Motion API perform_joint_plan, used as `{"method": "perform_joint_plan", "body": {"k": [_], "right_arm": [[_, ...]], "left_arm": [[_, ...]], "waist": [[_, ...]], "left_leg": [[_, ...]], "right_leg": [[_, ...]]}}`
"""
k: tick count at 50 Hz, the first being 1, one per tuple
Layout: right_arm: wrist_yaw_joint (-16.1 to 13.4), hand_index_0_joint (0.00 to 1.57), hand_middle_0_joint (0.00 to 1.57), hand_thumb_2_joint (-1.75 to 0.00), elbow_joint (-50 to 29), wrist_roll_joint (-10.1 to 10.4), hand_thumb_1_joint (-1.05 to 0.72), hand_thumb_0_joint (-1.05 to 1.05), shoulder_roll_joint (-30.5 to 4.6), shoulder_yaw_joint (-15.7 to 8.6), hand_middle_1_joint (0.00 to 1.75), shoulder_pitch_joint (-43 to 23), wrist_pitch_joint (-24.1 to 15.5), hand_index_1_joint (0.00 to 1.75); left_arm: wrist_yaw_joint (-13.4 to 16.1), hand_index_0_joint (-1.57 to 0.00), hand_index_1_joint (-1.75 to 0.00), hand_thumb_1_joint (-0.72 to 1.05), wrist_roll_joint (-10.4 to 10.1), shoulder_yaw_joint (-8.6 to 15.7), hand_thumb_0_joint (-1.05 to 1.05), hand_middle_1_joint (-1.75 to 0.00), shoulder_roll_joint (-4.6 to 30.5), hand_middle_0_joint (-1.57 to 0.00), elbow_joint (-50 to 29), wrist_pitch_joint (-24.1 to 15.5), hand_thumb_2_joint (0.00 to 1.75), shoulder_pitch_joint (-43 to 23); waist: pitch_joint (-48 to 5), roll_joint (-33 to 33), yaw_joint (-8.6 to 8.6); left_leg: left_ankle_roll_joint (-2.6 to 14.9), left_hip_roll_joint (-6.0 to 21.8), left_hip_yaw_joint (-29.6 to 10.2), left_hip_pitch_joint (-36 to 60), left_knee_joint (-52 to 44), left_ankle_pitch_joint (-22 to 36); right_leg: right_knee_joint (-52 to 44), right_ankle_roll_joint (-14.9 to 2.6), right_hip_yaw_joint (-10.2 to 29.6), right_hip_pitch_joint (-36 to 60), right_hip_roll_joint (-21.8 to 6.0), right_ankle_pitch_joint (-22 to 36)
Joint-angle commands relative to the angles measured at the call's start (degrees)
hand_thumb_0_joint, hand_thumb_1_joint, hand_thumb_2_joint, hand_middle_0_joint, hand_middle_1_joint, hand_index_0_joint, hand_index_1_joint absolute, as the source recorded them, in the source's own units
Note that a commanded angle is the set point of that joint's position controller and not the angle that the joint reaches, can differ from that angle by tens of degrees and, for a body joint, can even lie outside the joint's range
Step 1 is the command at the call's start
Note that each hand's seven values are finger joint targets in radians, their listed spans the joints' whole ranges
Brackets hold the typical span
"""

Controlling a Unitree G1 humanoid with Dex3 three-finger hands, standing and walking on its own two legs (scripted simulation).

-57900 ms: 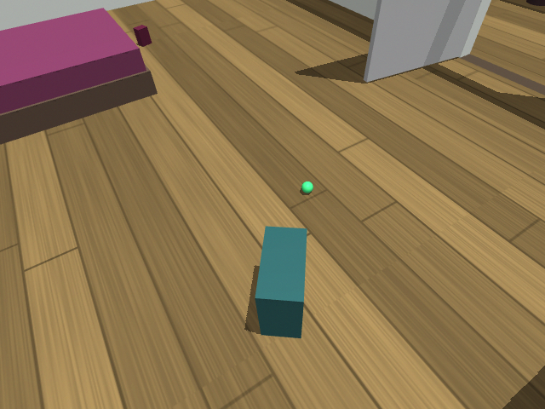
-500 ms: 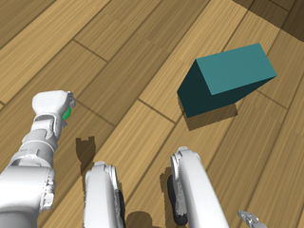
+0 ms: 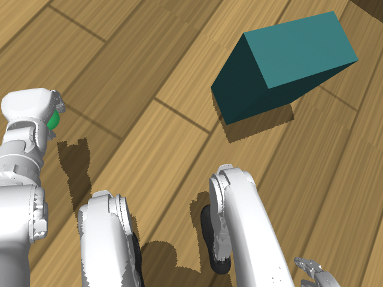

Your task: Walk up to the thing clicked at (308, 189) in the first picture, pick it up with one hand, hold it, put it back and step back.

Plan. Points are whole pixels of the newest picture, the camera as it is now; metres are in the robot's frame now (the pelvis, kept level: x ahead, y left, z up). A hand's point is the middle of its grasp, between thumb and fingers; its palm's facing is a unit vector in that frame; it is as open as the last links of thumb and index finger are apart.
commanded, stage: crouch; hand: left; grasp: from above
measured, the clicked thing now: (44, 117) +0.50 +0.25 -0.18
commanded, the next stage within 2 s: lower in 0.52 s
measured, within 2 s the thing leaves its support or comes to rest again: neither
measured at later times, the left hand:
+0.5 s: hand (50, 124) +0.50 +0.25 -0.22, palm faces -0.46 -0.03 -0.89, open 7.6 cm
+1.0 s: hand (57, 127) +0.50 +0.25 -0.26, palm faces -0.47 -0.04 -0.88, open 7.5 cm
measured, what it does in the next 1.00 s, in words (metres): lowers itself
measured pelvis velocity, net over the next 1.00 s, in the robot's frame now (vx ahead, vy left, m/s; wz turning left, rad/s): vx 0.00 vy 0.00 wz -0.06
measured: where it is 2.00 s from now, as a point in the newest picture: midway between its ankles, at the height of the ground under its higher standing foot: (176, 264)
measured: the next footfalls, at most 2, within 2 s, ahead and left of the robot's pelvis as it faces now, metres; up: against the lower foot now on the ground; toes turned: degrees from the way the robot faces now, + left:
none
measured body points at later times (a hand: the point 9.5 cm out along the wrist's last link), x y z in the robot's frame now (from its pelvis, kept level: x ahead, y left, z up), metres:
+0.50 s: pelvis -0.01 +0.00 -0.05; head +0.25 +0.05 +0.32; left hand +0.52 +0.25 -0.17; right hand +0.00 -0.27 -0.14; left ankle +0.07 +0.12 -0.36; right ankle +0.10 -0.14 -0.36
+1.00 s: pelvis +0.00 +0.00 -0.07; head +0.27 +0.06 +0.28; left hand +0.52 +0.25 -0.21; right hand +0.00 -0.27 -0.16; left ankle +0.07 +0.12 -0.36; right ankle +0.10 -0.14 -0.36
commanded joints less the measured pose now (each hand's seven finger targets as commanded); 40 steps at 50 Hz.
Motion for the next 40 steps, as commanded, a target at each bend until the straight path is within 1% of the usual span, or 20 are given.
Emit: {"method": "perform_joint_plan", "body": {"k": [1, 2, 4, 5, 6, 8, 13, 14, 16, 18, 19, 20, 21, 24, 26, 30, 33, 36, 38, 40], "right_arm": [[-0.17, 0.20, 0.20, -0.90, -0.07, -0.24, -0.92, 0.00, -13.38, -4.00, 0.30, 13.29, 0.05, 0.30], [-0.04, 0.20, 0.20, -0.90, -0.01, -0.48, -0.91, 0.00, -13.76, -3.93, 0.30, 13.68, -0.02, 0.30], [-0.13, 0.20, 0.20, -0.90, 0.17, -0.39, -0.91, 0.00, -13.70, -3.49, 0.30, 13.18, 0.13, 0.30], [0.01, 0.20, 0.20, -0.90, 0.29, -0.71, -0.91, 0.00, -14.08, -3.30, 0.30, 14.17, 0.07, 0.30], [0.11, 0.20, 0.20, -0.90, 0.15, -0.78, -0.91, 0.00, -14.00, -2.93, 0.30, 13.64, 0.11, 0.30], [0.31, 0.20, 0.20, -0.90, 0.35, -1.03, -0.91, 0.00, -14.48, -2.77, 0.30, 14.09, 0.01, 0.30], [0.49, 0.20, 0.20, -0.90, 0.52, -1.03, -0.92, 0.00, -14.88, -1.90, 0.30, 13.95, 0.03, 0.30], [0.55, 0.20, 0.20, -0.90, 0.60, -1.31, -0.91, 0.00, -15.15, -1.65, 0.30, 14.68, -0.09, 0.30], [0.66, 0.20, 0.20, -0.90, 0.67, -1.35, -0.91, 0.00, -15.18, -1.42, 0.30, 14.89, -0.06, 0.30], [0.97, 0.20, 0.20, -0.90, 0.61, -1.37, -0.91, 0.00, -15.44, -1.20, 0.30, 15.19, -0.15, 0.30], [0.92, 0.20, 0.20, -0.90, 0.57, -1.41, -0.91, 0.00, -15.33, -1.18, 0.30, 14.74, -0.04, 0.30], [1.02, 0.20, 0.20, -0.90, 0.75, -1.57, -0.92, 0.00, -15.45, -0.83, 0.30, 15.27, -0.13, 0.30], [1.06, 0.20, 0.20, -0.90, 0.73, -1.44, -0.91, 0.00, -15.17, -0.72, 0.30, 14.71, 0.01, 0.30], [1.08, 0.20, 0.20, -0.90, 0.47, -1.57, -0.91, 0.00, -15.69, -0.41, 0.30, 14.57, 0.06, 0.30], [1.35, 0.20, 0.20, -0.90, 0.57, -1.70, -0.92, 0.00, -15.48, -0.40, 0.30, 14.45, 0.08, 0.30], [1.35, 0.20, 0.20, -0.90, 0.62, -1.70, -0.91, 0.00, -16.10, -0.16, 0.30, 14.72, -0.08, 0.30], [1.50, 0.20, 0.20, -0.90, 0.80, -1.66, -0.92, 0.00, -15.96, 0.07, 0.30, 14.32, 0.04, 0.30], [1.59, 0.20, 0.20, -0.90, 0.61, -1.72, -0.91, 0.00, -16.11, 0.42, 0.30, 13.68, -0.10, 0.30], [1.78, 0.20, 0.20, -0.90, 0.50, -2.12, -0.91, 0.00, -16.21, 0.99, 0.30, 14.33, -0.25, 0.30], [1.78, 0.20, 0.20, -0.90, 0.27, -2.19, -0.92, 0.00, -16.54, 1.18, 0.30, 13.69, -0.35, 0.30]], "left_arm": [[2.84, -1.00, -0.59, 0.61, 0.07, 1.80, 0.00, -0.64, 14.82, -0.95, -6.57, -0.52, 0.56, -21.75], [2.90, -0.99, -0.59, 0.61, -0.02, 2.33, 0.00, -0.64, 15.74, -0.94, -7.54, -0.82, 0.55, -23.16], [2.97, -0.98, -0.57, 0.59, 0.39, 2.77, 0.00, -0.62, 17.91, -0.93, -7.92, -1.00, 0.53, -24.66], [3.05, -0.98, -0.58, 0.60, 0.95, 2.49, 0.00, -0.63, 16.61, -0.93, -4.61, -0.84, 0.53, -22.57], [3.10, -0.98, -0.57, 0.61, 0.54, 2.37, 0.00, -0.63, 16.79, -0.93, -6.11, -1.06, 0.51, -23.81], [3.15, -0.99, -0.57, 0.61, 0.74, 2.40, 0.00, -0.62, 16.80, -0.94, -4.51, -1.25, 0.53, -23.72], [3.27, -0.98, -0.55, 0.59, 1.27, 2.42, 0.00, -0.59, 18.73, -0.94, -3.49, -1.66, 0.50, -24.39], [3.37, -0.98, -0.55, 0.60, 1.30, 2.84, 0.00, -0.60, 18.98, -0.93, -3.52, -1.66, 0.50, -24.57], [3.42, -1.00, -0.56, 0.62, 1.29, 2.87, 0.00, -0.60, 19.68, -0.96, -5.29, -1.90, 0.54, -26.13], [3.40, -1.01, -0.56, 0.64, 1.54, 3.21, 0.00, -0.61, 20.12, -0.96, -3.27, -1.70, 0.51, -24.57], [3.57, -1.01, -0.55, 0.64, 1.16, 3.25, 0.00, -0.60, 20.71, -0.97, -5.93, -2.13, 0.52, -27.04], [3.40, -1.02, -0.56, 0.65, 1.63, 2.70, 0.00, -0.59, 19.45, -0.99, -1.88, -1.82, 0.54, -23.96], [3.31, -1.02, -0.54, 0.65, 1.52, 1.99, 0.00, -0.59, 19.08, -0.98, -3.41, -2.09, 0.51, -25.40], [3.97, -1.02, -0.57, 0.67, 1.60, 3.96, 0.00, -0.62, 22.48, -0.98, -5.16, -2.07, 0.53, -26.17], [3.63, -1.04, -0.57, 0.68, 2.06, 2.25, 0.00, -0.61, 20.04, -1.01, -2.29, -1.89, 0.55, -24.94], [4.00, -1.04, -0.57, 0.68, 1.93, 3.07, 0.00, -0.61, 21.39, -1.00, -2.69, -1.72, 0.56, -25.05], [3.75, -1.01, -0.55, 0.61, 2.16, 1.63, 0.00, -0.58, 19.67, -0.98, -2.37, -1.79, 0.53, -25.72], [4.22, -1.01, -0.54, 0.61, 1.50, 2.08, 0.00, -0.58, 20.60, -0.97, -1.59, -1.92, 0.51, -26.73], [3.92, -1.02, -0.55, 0.63, 2.44, 1.27, 0.00, -0.58, 19.65, -0.99, 1.32, -1.91, 0.52, -24.97], [4.48, -1.03, -0.54, 0.64, 2.14, 2.50, 0.00, -0.58, 22.39, -1.00, -1.44, -2.54, 0.50, -27.68]], "waist": [[-39.80, 14.08, -1.19], [-39.90, 15.03, -1.52], [-41.42, 15.50, -0.78], [-39.15, 15.36, -1.95], [-39.99, 15.64, -1.55], [-38.74, 15.87, -2.43], [-37.54, 17.44, -2.31], [-37.40, 17.09, -2.89], [-39.93, 17.09, -2.67], [-37.67, 17.75, -3.01], [-39.00, 18.22, -2.85], [-36.52, 16.48, -3.57], [-36.96, 16.94, -3.38], [-38.96, 18.98, -2.40], [-36.49, 17.82, -3.77], [-36.27, 17.96, -3.36], [-36.78, 18.77, -4.18], [-34.41, 18.84, -4.27], [-32.25, 17.27, -5.58], [-34.81, 19.70, -4.69]], "left_leg": [[1.40, -1.52, 3.97, 27.48, -11.46, 12.94], [1.42, -1.57, 4.02, 26.73, -11.15, 12.68], [1.47, -1.48, 3.97, 27.23, -10.58, 12.29], [1.37, -1.54, 3.82, 26.69, -10.10, 12.22], [1.29, -1.50, 3.64, 26.47, -10.09, 12.13], [1.28, -1.44, 3.28, 25.95, -9.34, 11.67], [1.09, -1.48, 2.79, 25.05, -8.49, 10.95], [1.19, -1.47, 2.88, 24.77, -7.75, 11.48], [1.43, -1.43, 3.19, 24.28, -6.46, 12.92], [1.29, -1.44, 3.06, 23.71, -6.34, 12.79], [1.37, -1.40, 3.08, 22.89, -6.27, 12.29], [1.37, -1.44, 2.78, 22.50, -5.93, 11.93], [1.49, -1.30, 3.03, 21.81, -5.42, 11.81], [1.44, -1.53, 3.43, 22.03, -5.03, 12.72], [1.36, -1.42, 3.04, 21.54, -4.87, 11.29], [1.34, -1.45, 2.64, 22.04, -4.47, 12.19], [1.20, -1.22, 2.22, 22.39, -3.85, 13.16], [1.30, -1.39, 2.31, 19.44, -3.35, 12.29], [1.46, -1.33, 2.31, 19.01, -2.19, 12.38], [1.36, -1.33, 2.19, 19.56, -1.94, 12.96]], "right_leg": [[-10.73, -3.98, -4.60, 20.17, 2.50, 12.85], [-10.33, -3.96, -4.60, 20.45, 2.36, 12.75], [-9.70, -4.14, -4.83, 19.75, 2.72, 12.20], [-9.43, -3.97, -4.94, 19.05, 2.36, 12.23], [-8.80, -4.09, -5.19, 18.85, 2.60, 12.09], [-8.02, -4.10, -5.52, 17.53, 2.53, 11.78], [-6.48, -4.32, -6.01, 15.40, 2.63, 11.03], [-6.48, -4.07, -6.01, 15.86, 2.48, 11.74], [-5.93, -3.97, -5.99, 17.29, 2.78, 13.36], [-5.27, -3.98, -6.22, 15.92, 2.57, 13.07], [-5.19, -4.06, -6.40, 16.64, 2.89, 12.79], [-5.12, -3.95, -6.66, 15.79, 2.75, 12.48], [-5.08, -3.98, -6.61, 16.02, 3.13, 12.58], [-4.52, -3.84, -6.42, 17.05, 2.95, 13.47], [-4.06, -4.07, -6.99, 15.31, 3.16, 12.10], [-3.58, -4.02, -7.20, 14.62, 2.99, 13.12], [-2.70, -4.13, -7.58, 14.07, 3.39, 14.10], [-2.00, -4.15, -7.71, 12.84, 3.26, 13.33], [-2.15, -3.90, -7.86, 12.87, 3.35, 13.40], [-1.22, -4.00, -7.96, 13.47, 3.40, 14.02]]}}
